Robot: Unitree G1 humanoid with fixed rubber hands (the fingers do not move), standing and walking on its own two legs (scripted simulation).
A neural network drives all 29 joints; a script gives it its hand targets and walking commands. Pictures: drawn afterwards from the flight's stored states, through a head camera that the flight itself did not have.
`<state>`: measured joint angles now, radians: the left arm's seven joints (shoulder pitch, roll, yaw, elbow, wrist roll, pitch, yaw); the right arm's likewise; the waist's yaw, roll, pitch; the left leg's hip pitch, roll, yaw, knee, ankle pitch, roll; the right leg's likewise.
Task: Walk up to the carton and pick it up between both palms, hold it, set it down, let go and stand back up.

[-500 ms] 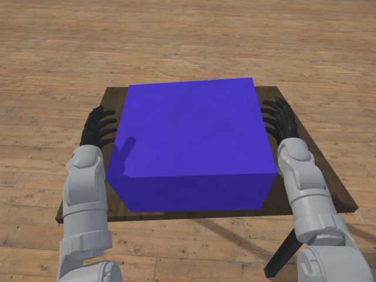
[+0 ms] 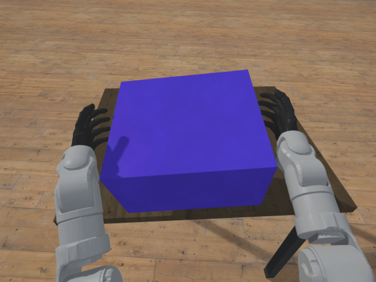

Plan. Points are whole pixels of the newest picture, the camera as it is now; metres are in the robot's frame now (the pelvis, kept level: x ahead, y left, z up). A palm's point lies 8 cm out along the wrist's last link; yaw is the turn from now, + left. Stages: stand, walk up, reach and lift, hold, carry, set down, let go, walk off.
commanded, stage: reach and lift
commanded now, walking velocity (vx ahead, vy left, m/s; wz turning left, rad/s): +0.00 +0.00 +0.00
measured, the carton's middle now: (188, 140) +0.41 +0.00 +0.11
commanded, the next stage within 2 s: hold in 0.28 s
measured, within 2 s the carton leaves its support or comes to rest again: neither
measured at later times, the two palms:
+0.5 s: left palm (79, 138) +0.33 +0.21 +0.19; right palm (288, 120) +0.35 -0.19 +0.21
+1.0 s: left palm (78, 134) +0.33 +0.21 +0.20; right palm (289, 115) +0.35 -0.19 +0.21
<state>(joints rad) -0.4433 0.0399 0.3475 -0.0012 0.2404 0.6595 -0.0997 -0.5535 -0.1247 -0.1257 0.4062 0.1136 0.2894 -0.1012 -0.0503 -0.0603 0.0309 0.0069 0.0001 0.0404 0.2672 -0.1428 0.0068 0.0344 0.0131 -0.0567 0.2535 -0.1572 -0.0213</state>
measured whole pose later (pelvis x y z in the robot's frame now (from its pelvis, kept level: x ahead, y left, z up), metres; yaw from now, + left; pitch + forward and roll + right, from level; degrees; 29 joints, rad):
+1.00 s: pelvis -0.01 +0.00 +0.00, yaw +0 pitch -7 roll +0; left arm -0.53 0.05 0.37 -0.01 0.24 0.78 -0.10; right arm -0.67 -0.16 -0.12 0.45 0.16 0.41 -0.10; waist -0.05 -0.04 -0.02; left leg -0.02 0.01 0.04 0.28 -0.13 0.01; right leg 0.01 0.02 -0.06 0.25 -0.14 -0.03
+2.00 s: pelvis -0.01 +0.00 +0.00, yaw +0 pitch -6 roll +0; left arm -0.54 0.05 0.38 -0.01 0.24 0.79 -0.10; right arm -0.67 -0.16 -0.13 0.45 0.15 0.42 -0.09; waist -0.05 -0.04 -0.03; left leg -0.04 0.01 0.04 0.28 -0.13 0.01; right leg 0.00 0.02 -0.06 0.25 -0.14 -0.03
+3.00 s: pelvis -0.01 +0.00 +0.00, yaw +0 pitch -7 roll +0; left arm -0.53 0.05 0.38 -0.03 0.24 0.81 -0.10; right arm -0.68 -0.16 -0.13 0.44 0.15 0.44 -0.08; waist -0.05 -0.04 -0.03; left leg -0.04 0.01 0.04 0.28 -0.13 0.01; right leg 0.00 0.02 -0.06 0.25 -0.14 -0.03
